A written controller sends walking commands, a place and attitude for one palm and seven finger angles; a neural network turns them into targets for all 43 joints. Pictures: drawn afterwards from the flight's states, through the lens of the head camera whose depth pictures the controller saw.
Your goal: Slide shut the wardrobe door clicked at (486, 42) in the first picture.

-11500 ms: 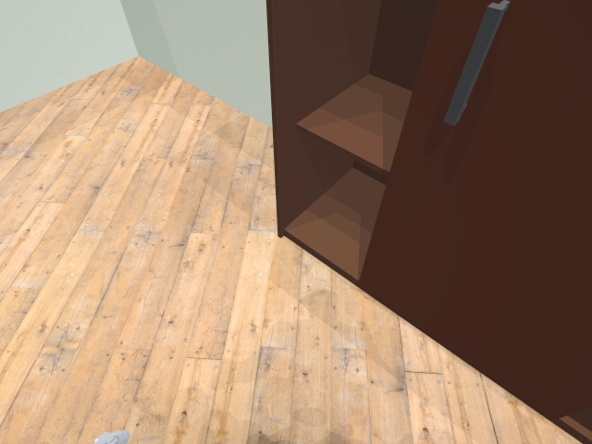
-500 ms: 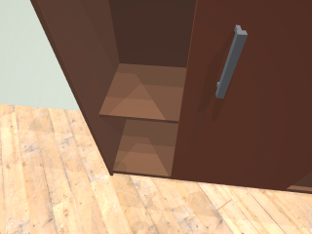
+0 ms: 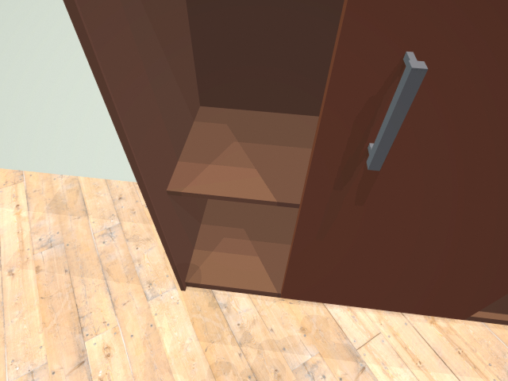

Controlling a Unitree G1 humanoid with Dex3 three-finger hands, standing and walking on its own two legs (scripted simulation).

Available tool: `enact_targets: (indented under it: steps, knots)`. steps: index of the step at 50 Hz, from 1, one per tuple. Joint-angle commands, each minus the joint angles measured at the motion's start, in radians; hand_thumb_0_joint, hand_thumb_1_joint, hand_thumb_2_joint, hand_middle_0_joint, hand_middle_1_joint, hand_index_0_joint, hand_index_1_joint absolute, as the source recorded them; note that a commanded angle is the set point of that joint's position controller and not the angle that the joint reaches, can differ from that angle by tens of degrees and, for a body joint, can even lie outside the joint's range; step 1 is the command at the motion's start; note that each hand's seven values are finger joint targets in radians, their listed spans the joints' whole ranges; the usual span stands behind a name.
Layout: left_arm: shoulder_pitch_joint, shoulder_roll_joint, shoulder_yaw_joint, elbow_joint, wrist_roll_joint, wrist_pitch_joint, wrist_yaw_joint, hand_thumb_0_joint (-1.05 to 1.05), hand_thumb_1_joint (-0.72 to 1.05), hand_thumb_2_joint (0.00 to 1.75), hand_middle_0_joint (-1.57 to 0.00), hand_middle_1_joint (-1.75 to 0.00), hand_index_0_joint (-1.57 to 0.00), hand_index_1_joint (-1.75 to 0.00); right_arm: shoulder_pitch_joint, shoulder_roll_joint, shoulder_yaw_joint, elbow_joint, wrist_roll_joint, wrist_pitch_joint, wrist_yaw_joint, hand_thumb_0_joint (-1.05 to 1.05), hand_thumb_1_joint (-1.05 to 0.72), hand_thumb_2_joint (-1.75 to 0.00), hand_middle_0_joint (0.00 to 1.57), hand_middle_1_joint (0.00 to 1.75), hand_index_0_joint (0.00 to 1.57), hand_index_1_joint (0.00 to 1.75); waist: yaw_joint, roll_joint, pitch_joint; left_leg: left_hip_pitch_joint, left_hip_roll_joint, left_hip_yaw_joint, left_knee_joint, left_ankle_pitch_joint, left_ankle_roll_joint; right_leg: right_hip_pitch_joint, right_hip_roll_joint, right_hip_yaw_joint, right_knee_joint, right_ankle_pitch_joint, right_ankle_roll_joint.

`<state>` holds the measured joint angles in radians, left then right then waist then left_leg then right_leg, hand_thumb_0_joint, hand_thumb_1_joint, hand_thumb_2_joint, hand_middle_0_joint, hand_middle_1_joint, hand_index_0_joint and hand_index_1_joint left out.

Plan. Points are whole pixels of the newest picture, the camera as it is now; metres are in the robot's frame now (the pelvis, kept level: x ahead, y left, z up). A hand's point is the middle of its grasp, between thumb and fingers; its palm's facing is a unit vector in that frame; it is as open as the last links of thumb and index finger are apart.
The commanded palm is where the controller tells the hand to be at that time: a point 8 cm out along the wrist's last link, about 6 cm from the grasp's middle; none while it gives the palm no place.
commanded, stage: look again from close up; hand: right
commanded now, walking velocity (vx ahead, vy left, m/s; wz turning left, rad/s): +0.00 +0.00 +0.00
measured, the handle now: (390, 116) +0.50 -0.19 +0.17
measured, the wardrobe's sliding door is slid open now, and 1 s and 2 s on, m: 0.39 0.39 0.39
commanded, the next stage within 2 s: raise the hand with hooked fingers in 0.52 s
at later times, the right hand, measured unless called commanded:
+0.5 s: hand out of the picture -0.01 -0.14 -0.18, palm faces +0.05 +0.99 -0.17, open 7.4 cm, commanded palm none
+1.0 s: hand (370, 356) +0.17 -0.14 +0.02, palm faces -0.01 +1.00 +0.04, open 8.3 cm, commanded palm +0.12 -0.23 +0.00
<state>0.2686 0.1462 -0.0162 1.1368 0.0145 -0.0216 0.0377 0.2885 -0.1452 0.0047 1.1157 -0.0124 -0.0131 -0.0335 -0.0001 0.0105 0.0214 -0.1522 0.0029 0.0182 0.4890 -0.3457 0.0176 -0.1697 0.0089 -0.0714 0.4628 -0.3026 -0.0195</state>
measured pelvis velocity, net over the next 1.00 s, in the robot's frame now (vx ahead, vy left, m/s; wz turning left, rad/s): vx -0.06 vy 0.02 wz -0.02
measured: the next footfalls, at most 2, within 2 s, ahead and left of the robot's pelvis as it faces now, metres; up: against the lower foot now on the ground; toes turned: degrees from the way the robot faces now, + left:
none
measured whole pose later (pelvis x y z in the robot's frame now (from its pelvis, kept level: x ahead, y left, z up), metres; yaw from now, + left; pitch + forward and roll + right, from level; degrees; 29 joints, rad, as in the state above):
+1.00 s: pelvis -0.06 +0.02 -0.04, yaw -1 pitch +7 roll -1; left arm 0.16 0.25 0.04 0.58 -0.02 -0.24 0.03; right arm 0.29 -0.15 -0.13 0.13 0.24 -0.39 0.27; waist 0.02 0.03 -0.11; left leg -0.53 -0.01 0.05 0.85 -0.43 0.05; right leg -0.55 -0.02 -0.04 0.80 -0.37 0.01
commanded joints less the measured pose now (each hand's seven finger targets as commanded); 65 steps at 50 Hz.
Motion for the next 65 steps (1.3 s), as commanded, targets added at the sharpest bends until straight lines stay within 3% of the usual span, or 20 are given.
enact_targets:
  steps: [1,30,31,32,33,35,36,37,40,42,43,46,48,50,52,55,58,60,63,65]
  knots:
    - [0.063,0.089,0.013,-0.020,-0.005,-0.015,0.005,0.00,0.90,0.90,-0.20,-0.30,-0.20,-0.30,0.091,-0.097,-0.013,-0.019,-0.002,-0.013,-0.007,0.00,-0.90,-0.90,0.20,0.30,0.20,0.30,-0.007,0.020,0.010,-0.018,0.107,-0.083,-0.061,0.390,0.026,0.012,-0.107,0.093,-0.050,0.300,-0.028]
    - [0.079,0.076,0.010,-0.006,-0.005,-0.014,0.009,0.00,0.90,0.90,-0.20,-0.30,-0.20,-0.30,0.111,-0.089,-0.017,-0.011,0.000,-0.017,-0.006,0.00,-0.90,-0.90,0.20,0.30,0.20,0.30,-0.008,-0.001,0.020,0.003,0.100,-0.082,-0.103,0.411,0.028,0.021,-0.111,0.094,-0.066,0.304,-0.018]
    - [-0.046,0.117,0.024,-0.090,-0.014,-0.015,-0.004,0.00,0.90,0.90,-0.20,-0.30,-0.20,-0.30,0.184,-0.116,-0.023,0.015,-0.013,-0.046,-0.050,0.00,-0.90,-0.90,0.20,0.30,0.20,0.30,-0.045,0.011,0.105,-0.063,0.167,-0.164,-0.121,0.893,-0.036,-0.094,-0.101,0.034,0.181,0.311,0.019]
    - [0.014,0.289,0.047,-0.435,-0.053,-0.169,0.034,0.00,0.90,0.90,-0.20,-0.30,-0.20,-0.30,-0.557,-0.312,-0.049,-1.558,0.202,-0.247,-0.033,0.00,-0.88,-0.89,0.20,0.32,0.20,0.32,0.106,-0.171,-0.376,0.042,0.086,-0.087,-0.005,0.772,0.011,0.179,-0.016,0.040,0.007,0.452,-0.026]
    - [-0.060,0.180,0.024,-0.374,-0.039,-0.250,0.064,0.00,0.90,0.90,-0.20,-0.30,-0.20,-0.30,-0.208,-0.252,-0.084,-1.300,0.123,-0.181,-0.080,0.00,-0.85,-0.88,0.20,0.33,0.20,0.33,0.007,-0.355,-0.399,0.026,0.016,-0.050,0.051,0.510,0.035,0.256,-0.041,0.035,-0.024,0.628,-0.034]
    - [-0.011,0.152,0.053,-0.316,-0.079,-0.269,0.052,0.00,0.90,0.90,-0.20,-0.30,-0.20,-0.30,0.109,0.019,0.048,-1.008,0.145,-0.023,-0.123,0.00,-0.81,-0.86,0.21,0.36,0.21,0.36,0.038,-0.204,-0.220,-0.112,0.032,0.038,0.026,0.270,0.013,0.082,-0.072,0.094,0.016,0.539,-0.014]
    - [-0.040,0.168,0.053,-0.418,-0.086,-0.284,0.056,0.00,0.90,0.90,-0.20,-0.30,-0.20,-0.30,-0.009,0.040,0.093,-1.259,0.176,-0.033,-0.101,0.00,-0.78,-0.85,0.21,0.37,0.21,0.37,0.035,-0.111,-0.121,-0.104,0.024,0.037,0.027,0.341,0.013,0.024,-0.070,0.101,0.024,0.483,-0.018]
    - [-0.049,0.205,0.066,-0.427,-0.074,-0.301,0.066,0.00,0.90,0.90,-0.20,-0.30,-0.20,-0.30,0.006,-0.031,0.036,-1.296,0.173,-0.077,-0.082,0.00,-0.76,-0.84,0.21,0.39,0.21,0.39,0.040,-0.033,-0.172,-0.130,0.020,0.044,0.021,0.343,0.004,0.034,-0.053,0.078,0.057,0.416,-0.021]
    - [-0.048,0.225,0.073,-0.496,-0.032,-0.316,0.061,0.00,0.90,0.90,-0.20,-0.30,-0.20,-0.30,0.058,-0.034,-0.002,-1.151,0.155,-0.173,-0.029,0.00,-0.69,-0.81,0.22,0.43,0.22,0.43,0.065,0.225,-0.048,-0.294,0.007,0.046,0.041,0.253,-0.020,-0.140,-0.006,0.093,0.142,0.227,-0.022]
    - [-0.075,0.220,0.084,-0.524,-0.023,-0.305,0.039,0.00,0.90,0.90,-0.20,-0.30,-0.20,-0.30,0.197,-0.003,-0.068,-0.954,0.185,-0.281,0.060,0.00,-0.64,-0.79,0.22,0.47,0.22,0.47,0.007,0.366,0.004,-0.373,0.007,0.041,0.095,0.140,-0.033,-0.310,0.002,0.091,0.193,0.104,0.002]
    - [-0.097,0.220,0.089,-0.545,-0.022,-0.299,0.026,0.00,0.90,0.90,-0.20,-0.30,-0.20,-0.30,0.273,-0.018,-0.112,-0.926,0.214,-0.346,0.119,0.00,-0.62,-0.78,0.22,0.48,0.22,0.48,-0.031,0.377,-0.024,-0.364,0.011,0.021,0.127,0.126,-0.030,-0.377,0.005,0.083,0.221,0.073,0.012]
    - [-0.133,0.234,0.100,-0.649,-0.034,-0.276,-0.011,0.00,0.90,0.90,-0.20,-0.30,-0.20,-0.30,0.325,-0.142,-0.268,-0.926,0.296,-0.456,0.323,0.00,-0.55,-0.75,0.22,0.53,0.22,0.53,-0.088,0.175,-0.161,-0.235,0.047,-0.048,0.218,0.284,-0.008,-0.446,0.036,0.044,0.295,0.101,0.034]
    - [-0.177,0.222,0.094,-0.733,-0.039,-0.248,-0.012,0.00,0.90,0.90,-0.20,-0.30,-0.20,-0.30,0.252,-0.220,-0.304,-1.087,0.274,-0.422,0.339,0.00,-0.50,-0.73,0.23,0.55,0.23,0.55,-0.110,-0.031,-0.243,-0.209,0.047,-0.062,0.219,0.228,0.000,-0.415,0.047,-0.001,0.300,0.100,0.020]
    - [-0.182,0.206,0.086,-0.782,-0.037,-0.222,-0.004,0.00,0.90,0.90,-0.20,-0.30,-0.20,-0.30,0.127,-0.242,-0.302,-1.255,0.278,-0.373,0.305,0.00,-0.46,-0.71,0.23,0.58,0.23,0.58,-0.096,-0.117,-0.257,-0.228,0.035,-0.071,0.208,0.137,0.008,-0.390,0.042,0.007,0.298,0.076,0.011]
    - [-0.155,0.194,0.079,-0.802,-0.036,-0.213,0.006,0.00,0.90,0.90,-0.20,-0.30,-0.20,-0.30,-0.010,-0.215,-0.284,-1.363,0.280,-0.376,0.245,0.00,-0.41,-0.69,0.24,0.62,0.24,0.62,-0.040,-0.108,-0.255,-0.304,0.018,-0.064,0.183,0.030,0.002,-0.355,0.024,0.024,0.306,0.030,-0.003]
    - [-0.104,0.189,0.064,-0.758,-0.023,-0.230,0.021,0.00,0.90,0.90,-0.20,-0.30,-0.20,-0.30,-0.274,-0.218,-0.255,-1.531,0.276,-0.480,0.184,0.00,-0.34,-0.66,0.24,0.66,0.24,0.66,0.044,-0.085,-0.233,-0.396,-0.006,-0.053,0.182,-0.039,0.001,-0.328,-0.005,0.076,0.335,0.000,-0.016]
    - [-0.089,0.206,0.048,-0.715,-0.032,-0.275,0.035,0.00,0.90,0.90,-0.20,-0.30,-0.20,-0.30,-0.260,-0.176,-0.154,-1.493,0.277,-0.550,0.230,0.00,-0.27,-0.63,0.25,0.70,0.25,0.70,0.080,-0.117,-0.204,-0.444,-0.014,-0.042,0.174,-0.104,0.006,-0.299,-0.016,0.099,0.332,-0.059,-0.017]
    - [-0.093,0.228,0.032,-0.698,-0.042,-0.289,0.046,0.00,0.90,0.90,-0.20,-0.30,-0.20,-0.30,-0.286,-0.177,-0.099,-1.415,0.284,-0.517,0.296,0.00,-0.22,-0.61,0.25,0.74,0.25,0.74,0.095,-0.118,-0.177,-0.433,-0.017,-0.037,0.159,-0.114,0.007,-0.299,-0.018,0.116,0.314,-0.090,-0.021]
    - [-0.090,0.242,0.027,-0.692,-0.061,-0.294,0.065,0.00,0.90,0.90,-0.20,-0.30,-0.20,-0.30,-0.226,-0.245,-0.155,-1.253,0.290,-0.369,0.364,0.00,-0.15,-0.58,0.25,0.78,0.25,0.78,0.060,-0.022,-0.169,-0.369,-0.003,-0.056,0.095,-0.157,-0.005,-0.329,-0.014,0.125,0.269,-0.112,-0.020]
    - [-0.105,0.242,0.027,-0.700,-0.068,-0.287,0.072,0.00,0.90,0.90,-0.20,-0.30,-0.20,-0.30,-0.133,-0.305,-0.255,-1.145,0.303,-0.239,0.379,0.00,-0.11,-0.56,0.26,0.81,0.26,0.81,-0.006,0.003,-0.184,-0.295,0.007,-0.061,0.072,-0.139,-0.005,-0.331,-0.011,0.121,0.238,-0.075,-0.018]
